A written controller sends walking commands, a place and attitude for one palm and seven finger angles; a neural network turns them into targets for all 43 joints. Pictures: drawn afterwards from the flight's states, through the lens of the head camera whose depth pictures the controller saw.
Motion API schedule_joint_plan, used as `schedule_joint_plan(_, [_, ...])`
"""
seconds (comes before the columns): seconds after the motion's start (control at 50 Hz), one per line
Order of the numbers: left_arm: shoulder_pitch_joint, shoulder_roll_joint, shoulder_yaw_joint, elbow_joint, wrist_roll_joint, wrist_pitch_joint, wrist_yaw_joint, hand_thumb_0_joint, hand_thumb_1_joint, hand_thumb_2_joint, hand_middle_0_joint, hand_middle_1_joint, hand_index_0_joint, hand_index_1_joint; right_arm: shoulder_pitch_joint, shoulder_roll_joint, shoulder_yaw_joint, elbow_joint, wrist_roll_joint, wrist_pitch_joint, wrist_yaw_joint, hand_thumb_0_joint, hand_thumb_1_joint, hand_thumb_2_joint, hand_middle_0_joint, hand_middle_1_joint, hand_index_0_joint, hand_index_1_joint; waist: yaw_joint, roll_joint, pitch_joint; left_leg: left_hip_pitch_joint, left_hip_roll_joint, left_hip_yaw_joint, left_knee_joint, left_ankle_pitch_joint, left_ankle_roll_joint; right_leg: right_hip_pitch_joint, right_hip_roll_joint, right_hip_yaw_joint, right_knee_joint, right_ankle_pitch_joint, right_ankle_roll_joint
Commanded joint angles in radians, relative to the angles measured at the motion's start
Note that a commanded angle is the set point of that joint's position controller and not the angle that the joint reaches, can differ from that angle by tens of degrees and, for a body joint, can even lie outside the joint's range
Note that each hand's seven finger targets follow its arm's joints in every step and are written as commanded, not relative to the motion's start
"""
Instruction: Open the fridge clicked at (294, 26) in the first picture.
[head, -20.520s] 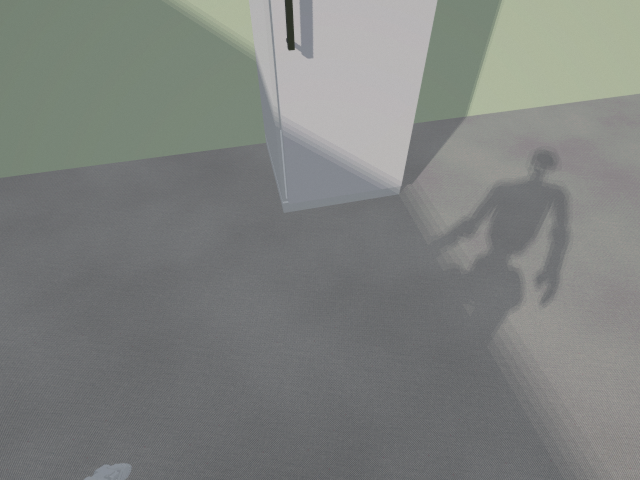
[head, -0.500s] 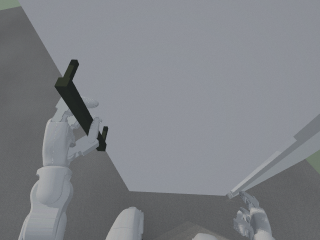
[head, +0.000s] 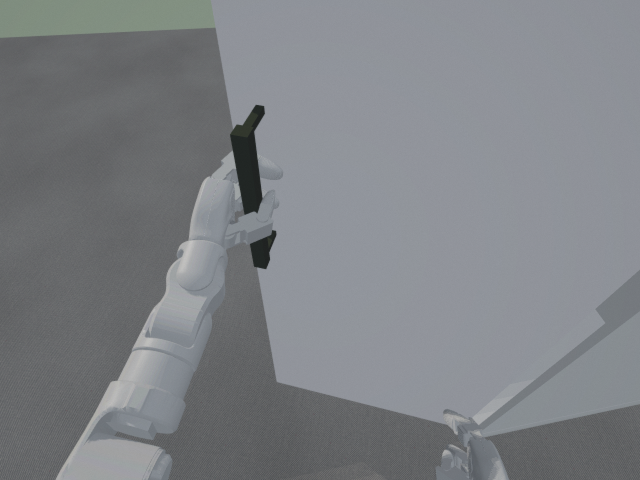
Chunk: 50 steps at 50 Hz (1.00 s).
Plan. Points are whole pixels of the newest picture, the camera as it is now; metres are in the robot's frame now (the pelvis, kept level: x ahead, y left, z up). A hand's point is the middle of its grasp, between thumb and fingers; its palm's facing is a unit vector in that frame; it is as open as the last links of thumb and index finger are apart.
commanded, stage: stop walking and hold the door back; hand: left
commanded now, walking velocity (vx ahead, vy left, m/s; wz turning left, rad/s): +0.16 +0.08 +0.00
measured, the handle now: (259, 197) +0.43 +0.13 +0.12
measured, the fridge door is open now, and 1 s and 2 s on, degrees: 66 63 63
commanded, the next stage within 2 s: loosen the grip on the handle in 0.66 s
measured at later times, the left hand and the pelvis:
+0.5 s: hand (272, 208) +0.40 +0.11 +0.12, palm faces +0.02 -0.99 -0.15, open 5.5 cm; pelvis -0.01 +0.00 -0.01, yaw -3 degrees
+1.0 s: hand (263, 202) +0.40 +0.12 +0.14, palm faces +0.04 -0.99 -0.11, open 8.7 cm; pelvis -0.01 +0.00 -0.01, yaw -4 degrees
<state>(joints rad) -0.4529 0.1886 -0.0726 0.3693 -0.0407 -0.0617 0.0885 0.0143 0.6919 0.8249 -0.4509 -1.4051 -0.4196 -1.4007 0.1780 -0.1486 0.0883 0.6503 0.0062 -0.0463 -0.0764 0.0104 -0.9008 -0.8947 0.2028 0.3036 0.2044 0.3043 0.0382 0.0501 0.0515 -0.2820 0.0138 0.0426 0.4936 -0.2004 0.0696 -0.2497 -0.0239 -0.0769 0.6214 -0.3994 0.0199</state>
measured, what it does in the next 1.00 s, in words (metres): steps on the spot: right foot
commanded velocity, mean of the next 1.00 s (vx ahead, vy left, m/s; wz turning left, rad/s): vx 0.03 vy -0.01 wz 0.00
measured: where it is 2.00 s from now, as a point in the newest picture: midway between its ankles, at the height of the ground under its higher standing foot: outside the picture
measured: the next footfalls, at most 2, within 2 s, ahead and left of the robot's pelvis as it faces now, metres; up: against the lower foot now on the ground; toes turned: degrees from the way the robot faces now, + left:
right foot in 0.04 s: +0.04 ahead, -0.12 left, +0.00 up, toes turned -7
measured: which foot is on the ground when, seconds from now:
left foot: down 0.00-1.00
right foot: up 0.00-0.02, down 0.04-1.00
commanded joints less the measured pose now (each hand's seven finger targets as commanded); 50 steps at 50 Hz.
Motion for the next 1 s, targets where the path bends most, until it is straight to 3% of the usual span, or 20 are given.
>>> schedule_joint_plan(0.0, [-0.558,0.13,0.101,-0.075,0.004,-0.082,0.016,0.0,0.9,0.9,-0.45,-1.4,-0.45,-1.4,-0.041,-0.176,-0.088,-0.083,-0.006,-0.045,-0.034,0.0,-0.9,-0.9,0.2,0.3,0.2,0.3,-0.048,-0.028,-0.275,-0.071,0.114,-0.108,0.024,-0.287,-0.009,0.209,-0.114,0.165,-0.271,-0.061,-0.085])
schedule_joint_plan(0.02, [-0.546,0.188,0.154,-0.042,0.001,-0.088,0.02,0.0,0.9,0.9,-0.45,-1.4,-0.45,-1.4,-0.031,-0.168,-0.092,-0.082,-0.013,-0.042,-0.038,0.0,-0.9,-0.9,0.2,0.3,0.2,0.3,-0.044,-0.157,-0.247,-0.172,0.035,-0.044,0.164,-0.25,-0.047,0.218,-0.246,0.37,-0.349,-0.115,-0.151])
schedule_joint_plan(0.06, [-0.528,0.225,0.193,0.058,0.002,-0.088,0.021,0.0,0.9,0.9,-0.45,-1.4,-0.45,-1.4,-0.039,-0.182,-0.111,-0.073,0.004,-0.054,-0.037,0.0,-0.9,-0.9,0.2,0.3,0.2,0.3,-0.014,-0.355,-0.187,-0.322,0.0,-0.06,0.433,-0.302,-0.078,0.231,-0.36,0.515,-0.389,-0.047,-0.224])
schedule_joint_plan(0.14, [-0.594,0.252,0.248,0.144,0.015,-0.122,0.015,0.0,0.9,0.9,-0.45,-1.4,-0.45,-1.4,-0.014,-0.189,-0.106,-0.036,-0.001,-0.061,-0.047,0.0,-0.9,-0.9,0.2,0.3,0.2,0.3,-0.02,-0.294,-0.189,-0.168,0.034,0.003,0.275,-0.214,-0.073,0.183,-0.267,0.206,-0.242,0.352,-0.165])
schedule_joint_plan(0.2, [-0.583,0.162,0.183,0.086,0.004,-0.144,0.0,0.0,0.9,0.9,-0.45,-1.4,-0.45,-1.4,-0.005,-0.184,-0.115,-0.033,-0.006,-0.067,-0.045,0.0,-0.9,-0.9,0.2,0.3,0.2,0.3,-0.059,-0.196,-0.228,0.138,0.0,0.075,-0.016,0.027,-0.077,0.034,-0.181,0.091,-0.128,0.208,-0.088])
schedule_joint_plan(0.26, [-0.524,0.042,0.091,-0.019,-0.032,-0.168,-0.027,0.0,0.9,0.9,-0.45,-1.4,-0.45,-1.4,-0.011,-0.218,-0.133,-0.08,0.01,-0.071,-0.023,0.0,-0.9,-0.9,0.2,0.3,0.2,0.3,-0.071,0.156,-0.265,0.236,0.316,-0.426,-0.196,-0.035,0.076,-0.171,0.031,0.003,0.221,-0.113,0.002])
schedule_joint_plan(0.28, [-0.563,0.04,0.082,-0.075,-0.03,-0.174,-0.026,0.0,0.9,0.9,-0.45,-1.4,-0.45,-1.4,-0.027,-0.18,-0.109,-0.087,0.007,-0.075,-0.021,0.0,-0.9,-0.9,0.2,0.3,0.2,0.3,-0.087,0.149,-0.251,0.214,0.378,-0.542,-0.264,-0.077,0.124,-0.224,0.019,0.064,0.341,-0.184,-0.001])
schedule_joint_plan(0.32, [-0.526,0.12,0.139,-0.127,-0.018,-0.179,-0.014,0.0,0.9,0.9,-0.45,-1.4,-0.45,-1.4,-0.005,-0.204,-0.122,-0.074,0.003,-0.08,-0.023,0.0,-0.9,-0.9,0.2,0.3,0.2,0.3,-0.071,0.02,-0.264,0.229,0.39,-0.452,-0.19,0.112,0.147,-0.204,-0.026,0.111,0.289,-0.106,-0.012])
schedule_joint_plan(0.38, [-0.448,0.101,0.114,-0.22,-0.012,-0.164,-0.018,0.0,0.9,0.9,-0.45,-1.4,-0.45,-1.4,-0.011,-0.213,-0.117,-0.089,0.003,-0.089,-0.013,0.0,-0.9,-0.9,0.2,0.3,0.2,0.3,-0.058,0.096,-0.322,0.227,0.301,-0.195,-0.075,0.331,0.071,-0.02,-0.005,0.045,0.015,-0.008,-0.011])
schedule_joint_plan(0.44, [-0.426,0.135,0.128,-0.235,0.003,-0.152,-0.02,0.0,0.9,0.9,-0.45,-1.4,-0.45,-1.4,-0.005,-0.21,-0.109,-0.098,0.003,-0.094,-0.011,0.0,-0.9,-0.9,0.2,0.3,0.2,0.3,-0.063,0.098,-0.338,0.126,0.225,-0.083,-0.011,0.21,-0.002,0.144,-0.023,0.051,-0.182,0.169,-0.018])
schedule_joint_plan(0.5, [-0.393,0.214,0.195,-0.182,0.002,-0.135,-0.005,0.0,0.9,0.9,-0.45,-1.4,-0.45,-1.4,-0.001,-0.183,-0.107,-0.097,0.008,-0.09,-0.022,0.0,-0.9,-0.9,0.2,0.3,0.2,0.3,-0.061,-0.144,-0.314,0.029,0.095,0.012,0.083,0.009,-0.076,0.143,-0.153,0.189,-0.219,0.349,-0.064])
schedule_joint_plan(0.54, [-0.424,0.231,0.214,-0.141,-0.008,-0.129,-0.001,0.0,0.9,0.9,-0.45,-1.4,-0.45,-1.4,-0.012,-0.179,-0.103,-0.085,0.01,-0.082,-0.025,0.0,-0.9,-0.9,0.2,0.3,0.2,0.3,-0.05,-0.254,-0.269,-0.02,0.052,-0.014,0.161,-0.139,-0.087,0.12,-0.226,0.276,-0.253,0.399,-0.118])
schedule_joint_plan(0.62, [-0.432,0.208,0.205,-0.132,-0.002,-0.134,-0.001,0.0,0.9,0.9,-0.45,-1.4,-0.45,-1.4,-0.027,-0.176,-0.092,-0.073,0.007,-0.081,-0.035,0.0,-0.9,-0.9,0.2,0.3,0.2,0.3,-0.047,-0.216,-0.305,0.018,0.048,-0.03,0.049,-0.014,-0.08,0.19,-0.204,0.189,-0.155,0.607,-0.098])
schedule_joint_plan(0.72, [-0.473,0.122,0.124,-0.079,-0.007,-0.148,-0.006,0.0,0.9,0.9,-0.45,-1.4,-0.45,-1.4,-0.046,-0.198,-0.092,-0.078,0.002,-0.072,-0.031,0.0,-0.9,-0.9,0.2,0.3,0.2,0.3,-0.044,0.001,-0.257,0.089,0.199,-0.191,-0.101,0.084,-0.001,0.03,-0.035,0.086,-0.135,0.121,-0.009])
schedule_joint_plan(0.74, [-0.961,0.729,0.573,-0.2,0.103,-0.169,-0.012,0.0,0.9,0.9,-0.45,-1.4,-0.45,-1.4,0.014,-0.254,-0.193,-0.098,-0.001,-0.091,0.004,0.0,-0.9,-0.9,0.2,0.3,0.2,0.3,0.015,-0.234,-0.255,0.085,0.154,-0.105,0.024,0.173,0.015,0.085,-0.075,0.207,-0.201,0.383,-0.033])
schedule_joint_plan(0.76, [-1.035,0.699,0.592,-0.027,0.115,-0.08,-0.074,0.0,0.779,0.842,-0.45,-1.4,-0.45,-1.4,0.015,-0.304,-0.233,-0.005,-0.053,-0.123,0.024,0.0,-0.9,-0.9,0.2,0.3,0.2,0.3,-0.081,0.122,-0.544,0.168,0.032,-0.055,-0.084,0.431,-0.071,0.11,-0.008,0.077,-0.039,0.664,-0.107])
schedule_joint_plan(0.78, [-0.695,0.227,0.255,0.129,0.071,-0.052,-0.115,0.0,0.658,0.783,-0.45,-1.4,-0.45,-1.4,0.096,-0.23,-0.17,-0.065,0.007,-0.151,0.038,0.0,-0.9,-0.9,0.2,0.3,0.2,0.3,-0.075,-0.023,-0.622,0.306,0.013,-0.048,-0.002,0.551,-0.121,-0.035,0.014,0.021,-0.051,0.499,-0.074])
schedule_joint_plan(0.8, [-0.47,0.152,0.33,0.196,-0.005,-0.057,-0.139,0.0,0.538,0.725,-0.45,-1.4,-0.45,-1.4,0.103,-0.236,-0.167,-0.051,0.008,-0.154,0.051,0.0,-0.9,-0.9,0.2,0.3,0.2,0.3,-0.047,-0.035,-0.567,0.34,0.022,-0.059,0.027,0.523,-0.117,-0.098,0.036,0.02,-0.087,0.455,-0.055])
schedule_joint_plan(0.84, [-0.456,0.177,0.34,0.089,-0.092,-0.128,-0.126,0.0,0.296,0.608,-0.45,-1.4,-0.45,-1.4,0.031,-0.251,-0.146,-0.082,0.006,-0.142,0.061,0.0,-0.9,-0.9,0.2,0.3,0.2,0.3,-0.042,-0.067,-0.441,0.252,0.015,-0.042,0.007,0.266,-0.082,-0.077,0.033,0.034,-0.132,0.364,-0.048])
schedule_joint_plan(0.98, [-0.502,0.202,0.192,0.116,0.04,-0.244,-0.048,0.0,-0.55,0.2,-0.423,-1.367,-0.423,-1.367,0.03,-0.248,-0.134,-0.128,0.04,-0.107,0.072,0.0,-0.9,-0.9,0.2,0.3,0.2,0.3,-0.084,-0.083,-0.227,0.003,0.003,-0.02,-0.016,-0.229,-0.043,-0.199,0.017,0.078,-0.164,-0.015,-0.039])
